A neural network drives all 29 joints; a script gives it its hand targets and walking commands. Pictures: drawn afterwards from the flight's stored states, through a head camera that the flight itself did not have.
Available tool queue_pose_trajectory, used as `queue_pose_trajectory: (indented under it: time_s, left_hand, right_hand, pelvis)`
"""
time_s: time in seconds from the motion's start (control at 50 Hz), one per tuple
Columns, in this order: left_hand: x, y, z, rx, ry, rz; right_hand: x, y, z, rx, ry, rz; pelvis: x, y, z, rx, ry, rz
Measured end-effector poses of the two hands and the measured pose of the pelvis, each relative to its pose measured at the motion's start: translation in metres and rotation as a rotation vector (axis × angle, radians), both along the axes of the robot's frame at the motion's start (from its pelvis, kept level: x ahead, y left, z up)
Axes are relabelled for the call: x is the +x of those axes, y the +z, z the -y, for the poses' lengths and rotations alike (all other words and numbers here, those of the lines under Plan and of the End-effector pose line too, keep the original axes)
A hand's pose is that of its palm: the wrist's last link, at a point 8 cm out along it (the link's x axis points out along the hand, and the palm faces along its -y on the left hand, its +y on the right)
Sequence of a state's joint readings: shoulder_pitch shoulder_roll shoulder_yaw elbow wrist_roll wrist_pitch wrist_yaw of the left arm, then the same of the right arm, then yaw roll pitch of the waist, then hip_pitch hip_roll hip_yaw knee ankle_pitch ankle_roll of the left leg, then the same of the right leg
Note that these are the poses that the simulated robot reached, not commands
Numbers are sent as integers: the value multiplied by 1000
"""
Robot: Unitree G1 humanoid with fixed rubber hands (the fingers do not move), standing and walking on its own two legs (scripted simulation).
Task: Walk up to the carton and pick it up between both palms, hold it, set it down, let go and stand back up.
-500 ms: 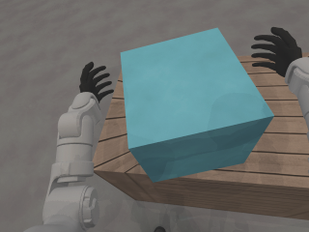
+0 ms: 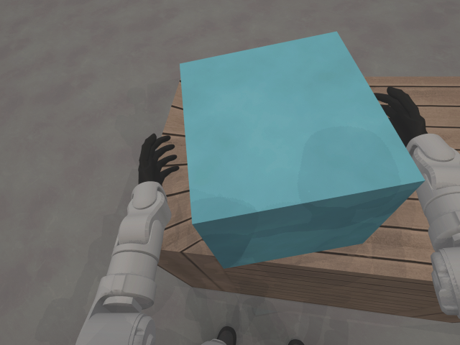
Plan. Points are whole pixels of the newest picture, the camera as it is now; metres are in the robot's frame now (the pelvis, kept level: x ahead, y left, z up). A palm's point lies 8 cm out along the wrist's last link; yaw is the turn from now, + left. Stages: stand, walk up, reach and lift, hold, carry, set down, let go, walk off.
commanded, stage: reach and lift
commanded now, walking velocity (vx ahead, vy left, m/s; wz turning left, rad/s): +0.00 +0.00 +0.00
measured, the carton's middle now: (276, 158) +0.45 +0.05 -0.01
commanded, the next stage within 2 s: none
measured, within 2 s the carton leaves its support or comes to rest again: neither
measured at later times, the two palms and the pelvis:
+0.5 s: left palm (168, 189) +0.35 +0.24 +0.00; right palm (404, 143) +0.50 -0.17 +0.02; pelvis -0.01 -0.01 -0.02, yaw -1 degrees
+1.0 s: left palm (171, 187) +0.35 +0.22 +0.01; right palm (388, 147) +0.48 -0.14 +0.03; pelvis -0.01 -0.01 -0.02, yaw +0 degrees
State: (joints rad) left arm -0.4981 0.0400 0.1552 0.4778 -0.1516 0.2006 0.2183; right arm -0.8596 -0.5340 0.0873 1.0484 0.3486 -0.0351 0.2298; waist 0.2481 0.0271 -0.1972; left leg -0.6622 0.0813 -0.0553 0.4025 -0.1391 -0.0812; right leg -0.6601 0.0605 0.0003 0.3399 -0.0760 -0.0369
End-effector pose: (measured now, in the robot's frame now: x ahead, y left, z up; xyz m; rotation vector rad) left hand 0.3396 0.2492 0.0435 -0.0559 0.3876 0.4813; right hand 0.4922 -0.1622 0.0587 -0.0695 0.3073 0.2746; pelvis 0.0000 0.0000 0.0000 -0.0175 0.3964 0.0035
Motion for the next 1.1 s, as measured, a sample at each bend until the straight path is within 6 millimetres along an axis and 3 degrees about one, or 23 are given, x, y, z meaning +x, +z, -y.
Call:
queue_pose_trajectory:
  time_s: [0.18,0.3,0.52,0.7,0.88,1.1]
  left_hand:
    - [18,-18,26,-3,-59,11]
    - [15,-33,24,-1,-36,13]
    - [7,-46,14,-4,-16,39]
    - [10,-39,27,-17,-27,92]
    - [8,-35,24,16,-30,69]
    - [7,-34,25,7,-24,76]
  right_hand:
    - [-2,-28,7,-12,-50,-6]
    - [-2,-41,14,-1,-80,15]
    - [8,-36,8,6,-58,56]
    - [3,-31,-10,7,-30,50]
    - [-8,-33,-19,-5,-8,19]
    - [-7,-32,-18,-1,-21,24]
  pelvis:
    - [0,-7,4,5,-10,-45]
    - [-2,-12,5,10,-14,-72]
    - [-13,-23,6,13,-17,-130]
    - [-14,-26,7,0,-2,-132]
    - [-15,-23,9,2,0,-94]
    - [-14,-22,10,6,6,-93]
